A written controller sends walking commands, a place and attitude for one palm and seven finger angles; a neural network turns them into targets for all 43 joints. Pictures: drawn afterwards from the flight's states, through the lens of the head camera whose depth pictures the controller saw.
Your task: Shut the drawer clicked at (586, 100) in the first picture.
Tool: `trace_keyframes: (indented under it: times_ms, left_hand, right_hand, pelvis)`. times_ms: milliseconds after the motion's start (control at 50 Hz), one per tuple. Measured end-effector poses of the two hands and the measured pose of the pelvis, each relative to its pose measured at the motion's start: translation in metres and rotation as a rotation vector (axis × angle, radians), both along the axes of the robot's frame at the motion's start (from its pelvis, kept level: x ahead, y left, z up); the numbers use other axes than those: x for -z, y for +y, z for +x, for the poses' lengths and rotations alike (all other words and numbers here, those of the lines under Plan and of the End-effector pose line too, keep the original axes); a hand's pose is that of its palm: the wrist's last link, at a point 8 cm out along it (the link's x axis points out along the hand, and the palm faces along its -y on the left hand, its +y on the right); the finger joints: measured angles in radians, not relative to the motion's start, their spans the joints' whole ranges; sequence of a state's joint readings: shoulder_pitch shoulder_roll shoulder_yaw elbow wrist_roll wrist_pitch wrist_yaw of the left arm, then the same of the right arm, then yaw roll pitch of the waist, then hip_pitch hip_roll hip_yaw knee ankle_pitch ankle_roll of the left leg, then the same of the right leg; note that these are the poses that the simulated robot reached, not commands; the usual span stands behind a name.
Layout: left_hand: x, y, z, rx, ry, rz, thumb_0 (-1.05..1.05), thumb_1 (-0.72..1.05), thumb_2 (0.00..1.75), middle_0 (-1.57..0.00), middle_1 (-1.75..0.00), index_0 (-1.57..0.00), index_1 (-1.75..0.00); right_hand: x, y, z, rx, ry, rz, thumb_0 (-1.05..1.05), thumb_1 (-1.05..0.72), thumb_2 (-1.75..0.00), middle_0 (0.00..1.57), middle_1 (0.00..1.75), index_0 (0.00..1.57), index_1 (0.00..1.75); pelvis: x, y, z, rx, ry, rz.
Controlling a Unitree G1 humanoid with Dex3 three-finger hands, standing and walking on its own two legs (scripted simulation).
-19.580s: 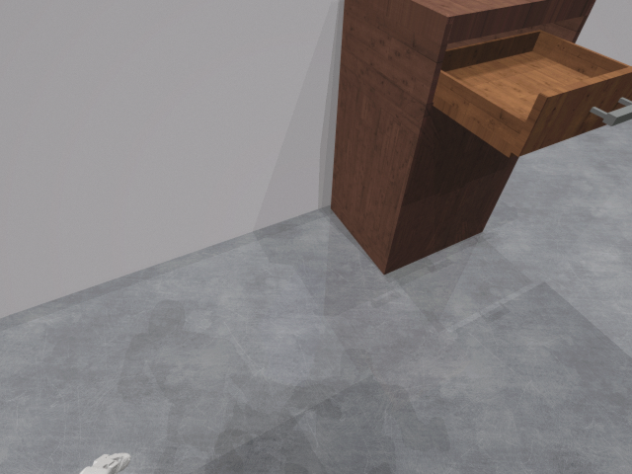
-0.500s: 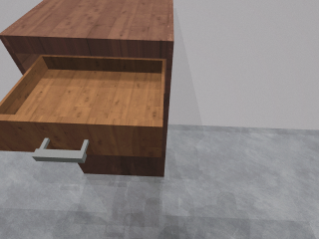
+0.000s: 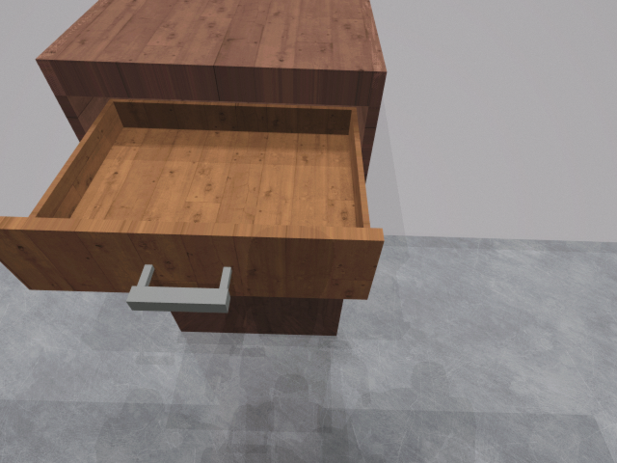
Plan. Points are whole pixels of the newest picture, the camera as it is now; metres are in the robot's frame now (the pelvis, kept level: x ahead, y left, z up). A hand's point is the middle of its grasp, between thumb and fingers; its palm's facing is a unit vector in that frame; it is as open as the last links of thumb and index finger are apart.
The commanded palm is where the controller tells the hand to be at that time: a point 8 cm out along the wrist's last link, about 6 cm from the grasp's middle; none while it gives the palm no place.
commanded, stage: come to a stop and stand still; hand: left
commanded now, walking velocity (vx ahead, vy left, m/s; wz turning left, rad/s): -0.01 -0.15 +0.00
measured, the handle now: (183, 286) +0.31 +0.18 +0.06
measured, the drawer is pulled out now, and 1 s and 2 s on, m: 0.29 0.29 0.29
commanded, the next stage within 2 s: look again from close up in 0.84 s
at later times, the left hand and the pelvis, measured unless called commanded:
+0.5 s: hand out of the picture +0.07 +0.18 -0.17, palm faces -0.01 -0.98 -0.21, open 7.3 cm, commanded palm none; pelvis +0.04 +0.01 +0.00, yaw -1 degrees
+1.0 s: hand out of the picture +0.07 +0.20 -0.18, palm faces -0.02 -0.98 -0.19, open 7.4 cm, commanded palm none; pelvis +0.05 +0.02 +0.00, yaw -2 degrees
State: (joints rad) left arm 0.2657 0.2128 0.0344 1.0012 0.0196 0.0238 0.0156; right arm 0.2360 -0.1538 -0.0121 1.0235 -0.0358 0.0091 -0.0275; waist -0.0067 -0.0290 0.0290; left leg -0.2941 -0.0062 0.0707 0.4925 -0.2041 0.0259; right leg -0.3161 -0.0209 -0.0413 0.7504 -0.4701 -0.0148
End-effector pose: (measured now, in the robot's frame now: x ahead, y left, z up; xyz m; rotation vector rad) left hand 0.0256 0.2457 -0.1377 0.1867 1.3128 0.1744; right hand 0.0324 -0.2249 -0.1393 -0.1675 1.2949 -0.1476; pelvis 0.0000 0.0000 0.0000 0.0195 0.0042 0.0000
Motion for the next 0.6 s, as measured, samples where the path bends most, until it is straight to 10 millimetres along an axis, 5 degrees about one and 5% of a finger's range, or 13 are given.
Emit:
trace_keyframes:
  times_ms: [260,600]
  left_hand:
    - [0.01,-0.038,0.004,0.047,0.038,-0.052,0.0,0.93,0.89,-0.2,-0.3,-0.2,-0.3]
    - [0.003,-0.004,0.051,0.046,-0.034,-0.015,0.0,0.91,0.89,-0.2,-0.3,-0.2,-0.3]
  right_hand:
    - [0.002,-0.018,-0.034,0.084,0.098,-0.009,0.01,-0.92,-0.9,0.2,0.3,0.2,0.3]
    - [0.004,0.011,0.02,0.042,0.017,0.004,0.02,-0.94,-0.9,0.2,0.3,0.21,0.3]
  pelvis:
    - [0.003,-0.012,0.015,0.016,0.009,-0.047]
    - [0.002,0.013,0.042,0.022,0.002,-0.027]
